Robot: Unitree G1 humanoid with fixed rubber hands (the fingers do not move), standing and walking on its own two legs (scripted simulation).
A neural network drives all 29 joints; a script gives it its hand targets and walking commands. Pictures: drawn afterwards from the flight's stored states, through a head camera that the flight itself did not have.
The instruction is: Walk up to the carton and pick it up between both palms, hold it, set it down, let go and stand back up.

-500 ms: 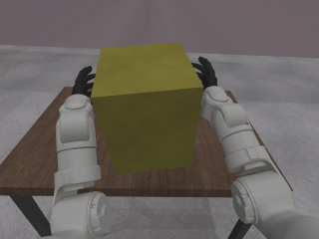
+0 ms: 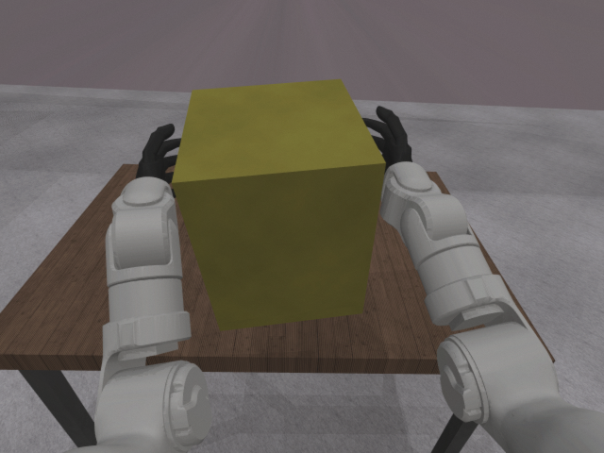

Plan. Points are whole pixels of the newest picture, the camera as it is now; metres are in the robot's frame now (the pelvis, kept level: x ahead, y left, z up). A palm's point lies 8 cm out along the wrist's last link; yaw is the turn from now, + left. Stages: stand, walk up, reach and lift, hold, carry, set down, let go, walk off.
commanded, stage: hold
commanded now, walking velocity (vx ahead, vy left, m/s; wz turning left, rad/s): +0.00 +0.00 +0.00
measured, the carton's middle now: (280, 205) +0.39 +0.00 +0.20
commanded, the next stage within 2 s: set down in 0.80 s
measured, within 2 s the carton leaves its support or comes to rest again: neither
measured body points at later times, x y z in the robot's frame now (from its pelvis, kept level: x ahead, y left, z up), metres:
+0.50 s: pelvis +0.00 +0.00 +0.00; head -0.08 +0.03 +0.44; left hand +0.38 +0.16 +0.25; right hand +0.38 -0.14 +0.27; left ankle +0.02 +0.11 -0.75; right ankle +0.01 -0.10 -0.75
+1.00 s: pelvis +0.00 -0.01 +0.00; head -0.08 +0.03 +0.44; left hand +0.38 +0.16 +0.25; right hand +0.38 -0.14 +0.28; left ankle +0.02 +0.11 -0.75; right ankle +0.01 -0.10 -0.75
